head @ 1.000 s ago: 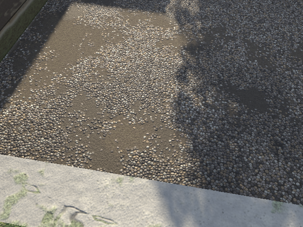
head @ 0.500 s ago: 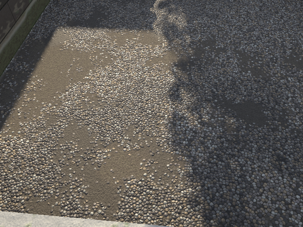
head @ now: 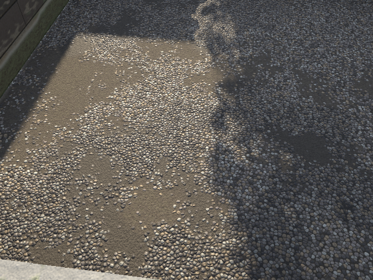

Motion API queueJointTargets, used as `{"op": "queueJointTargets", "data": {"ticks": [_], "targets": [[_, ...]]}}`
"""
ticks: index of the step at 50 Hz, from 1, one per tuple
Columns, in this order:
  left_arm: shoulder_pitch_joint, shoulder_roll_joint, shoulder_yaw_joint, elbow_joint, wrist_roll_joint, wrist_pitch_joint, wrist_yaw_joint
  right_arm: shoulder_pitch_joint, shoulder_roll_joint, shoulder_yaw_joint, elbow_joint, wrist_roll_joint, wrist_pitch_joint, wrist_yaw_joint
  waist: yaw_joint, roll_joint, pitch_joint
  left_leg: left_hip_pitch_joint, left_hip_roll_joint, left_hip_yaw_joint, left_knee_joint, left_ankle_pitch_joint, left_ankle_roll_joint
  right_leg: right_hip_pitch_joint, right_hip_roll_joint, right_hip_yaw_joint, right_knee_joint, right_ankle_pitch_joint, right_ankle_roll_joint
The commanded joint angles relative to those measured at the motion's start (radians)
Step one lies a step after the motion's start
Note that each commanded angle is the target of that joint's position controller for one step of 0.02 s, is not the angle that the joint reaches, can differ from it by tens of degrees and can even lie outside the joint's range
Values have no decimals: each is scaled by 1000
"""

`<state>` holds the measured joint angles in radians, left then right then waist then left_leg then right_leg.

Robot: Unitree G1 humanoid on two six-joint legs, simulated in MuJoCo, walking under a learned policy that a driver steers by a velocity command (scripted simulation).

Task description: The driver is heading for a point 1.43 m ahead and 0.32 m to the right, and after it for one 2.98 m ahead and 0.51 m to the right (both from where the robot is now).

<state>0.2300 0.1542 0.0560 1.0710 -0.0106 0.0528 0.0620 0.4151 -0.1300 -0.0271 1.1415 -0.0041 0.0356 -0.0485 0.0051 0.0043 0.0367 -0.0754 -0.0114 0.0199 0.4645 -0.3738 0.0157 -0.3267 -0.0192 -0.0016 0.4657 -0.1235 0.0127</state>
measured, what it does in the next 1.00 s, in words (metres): walks ahead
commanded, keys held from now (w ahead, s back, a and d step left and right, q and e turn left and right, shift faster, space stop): no key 0.44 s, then w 0.56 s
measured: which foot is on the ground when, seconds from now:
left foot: down 0.00-0.72, up 0.74-1.00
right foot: down 0.00-1.00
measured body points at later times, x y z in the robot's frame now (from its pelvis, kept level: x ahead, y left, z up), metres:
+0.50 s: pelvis +0.01 +0.01 +0.00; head +0.02 +0.01 +0.45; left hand -0.01 +0.23 -0.16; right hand -0.11 -0.20 -0.15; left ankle -0.08 +0.11 -0.73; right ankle +0.08 -0.13 -0.73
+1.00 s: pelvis +0.14 -0.02 +0.00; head +0.14 -0.03 +0.45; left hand +0.08 +0.20 -0.14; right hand +0.24 -0.27 -0.13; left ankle +0.21 +0.11 -0.68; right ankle +0.10 -0.10 -0.73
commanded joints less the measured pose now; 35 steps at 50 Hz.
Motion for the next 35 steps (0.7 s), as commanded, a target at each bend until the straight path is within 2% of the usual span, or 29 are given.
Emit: {"op": "queueJointTargets", "data": {"ticks": [1,22,23,24,26,27,28,29,30,32,33,34,35], "targets": [[35,76,9,-13,-1,-4,5,136,-73,-9,17,-1,-4,-1,-1,3,57,-237,43,-48,-151,133,2,177,-24,42,-45,50,-46],[105,66,-17,45,-3,-10,7,216,-53,-2,27,0,-4,4,-1,6,72,-227,31,-47,-172,171,7,172,-24,38,-44,58,-28],[113,59,-20,51,-3,-8,9,231,-44,1,31,-1,-3,3,-4,7,57,-222,27,-45,-185,94,12,179,-17,32,-47,-1,-27],[108,19,-41,46,36,-11,-4,143,-39,13,-12,-24,-13,-9,13,15,22,-218,74,-109,-232,-38,40,167,-45,34,-46,-76,-23],[49,60,-31,15,34,-12,-11,158,-128,-16,-23,-21,-12,-15,-19,73,81,-163,109,-181,-271,-271,104,-2,30,-49,79,-244,-28],[0,71,-28,-9,35,-15,-14,183,-139,-22,-25,-15,-11,-15,-46,91,131,-136,159,-228,-293,-325,138,-120,42,-79,147,-273,-33],[-40,60,-31,-36,37,-22,-18,200,-134,-23,-20,-13,-13,-17,-64,115,179,-119,214,-262,-306,-301,168,-212,18,-82,209,-265,-36],[-64,60,-33,-59,36,-30,-22,225,-114,-24,-13,-16,-18,-17,-79,124,204,-93,246,-275,-294,-241,188,-279,-7,-70,249,-255,-41],[-67,63,-32,-75,38,-42,-27,245,-109,-24,-3,-23,-25,-17,-80,132,206,-58,260,-276,-270,-146,204,-322,-25,-63,274,-262,-46],[-31,77,-24,-90,34,-70,-39,231,-133,-32,-15,-33,-29,-19,-61,134,175,-13,273,-264,-195,80,219,-314,-24,-63,260,-291,-67],[22,75,-21,-83,26,-80,-45,197,-136,-32,-29,-27,-31,-18,-32,124,144,-38,259,-237,-144,162,207,-228,-9,-76,218,-266,-77],[133,67,-17,-50,11,-87,-53,134,-132,-29,-54,-16,-33,-17,29,98,103,-140,215,-174,-73,234,174,-27,29,-102,132,-171,-85],[280,85,-2,1,9,-91,-51,88,-138,-27,-73,-9,-41,-13,100,49,42,-249,143,-106,77,341,134,205,57,-85,69,-130,-95]]}}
